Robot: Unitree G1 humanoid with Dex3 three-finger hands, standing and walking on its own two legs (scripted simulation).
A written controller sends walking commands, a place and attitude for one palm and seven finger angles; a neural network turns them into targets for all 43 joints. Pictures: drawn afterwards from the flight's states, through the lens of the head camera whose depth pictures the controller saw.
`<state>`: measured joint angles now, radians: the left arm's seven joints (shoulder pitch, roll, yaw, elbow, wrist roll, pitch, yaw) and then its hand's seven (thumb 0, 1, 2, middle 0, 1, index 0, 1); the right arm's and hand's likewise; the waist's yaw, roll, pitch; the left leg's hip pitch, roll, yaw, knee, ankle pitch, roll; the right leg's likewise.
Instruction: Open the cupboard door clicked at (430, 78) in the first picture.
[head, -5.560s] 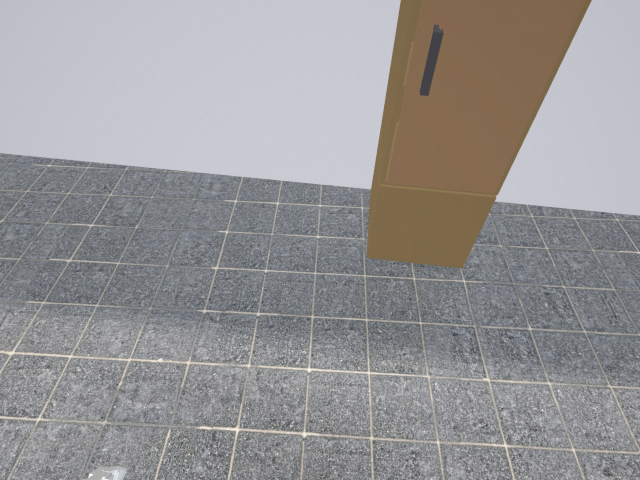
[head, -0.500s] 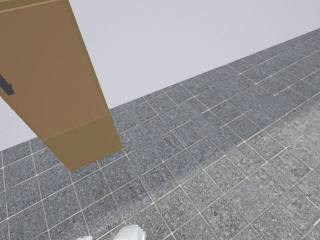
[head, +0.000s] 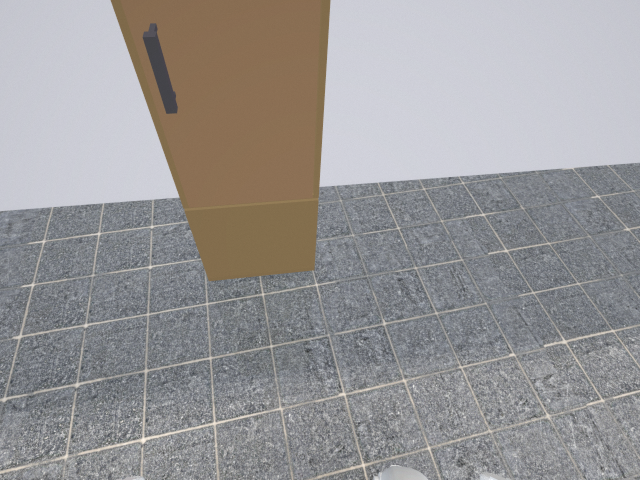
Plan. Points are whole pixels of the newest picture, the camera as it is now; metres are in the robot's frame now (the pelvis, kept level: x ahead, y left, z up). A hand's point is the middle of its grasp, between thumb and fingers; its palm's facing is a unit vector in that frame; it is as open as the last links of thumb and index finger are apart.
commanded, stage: turn to face it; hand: left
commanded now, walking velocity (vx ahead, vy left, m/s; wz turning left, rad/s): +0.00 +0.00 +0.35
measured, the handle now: (162, 70) +0.78 +0.36 +0.07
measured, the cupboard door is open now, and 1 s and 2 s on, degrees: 0 0 0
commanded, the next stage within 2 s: take the last steps up to it in 0.24 s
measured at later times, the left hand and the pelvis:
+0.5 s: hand out of the picture -0.02 +0.16 -0.16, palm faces +0.25 -0.94 -0.24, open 7.3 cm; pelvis -0.01 -0.03 +0.00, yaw +12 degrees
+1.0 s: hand out of the picture +0.08 +0.24 -0.18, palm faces +0.24 -0.96 -0.14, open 7.4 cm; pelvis +0.07 +0.06 +0.00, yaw +12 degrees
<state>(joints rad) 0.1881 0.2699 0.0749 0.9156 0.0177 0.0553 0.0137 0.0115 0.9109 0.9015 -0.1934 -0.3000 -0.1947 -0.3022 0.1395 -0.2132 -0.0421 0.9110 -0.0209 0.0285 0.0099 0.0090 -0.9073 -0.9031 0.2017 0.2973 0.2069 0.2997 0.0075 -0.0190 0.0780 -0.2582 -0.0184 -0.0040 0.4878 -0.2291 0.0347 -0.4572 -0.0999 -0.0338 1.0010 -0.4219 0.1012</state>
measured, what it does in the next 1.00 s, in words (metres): steps on the spot: right foot, then left foot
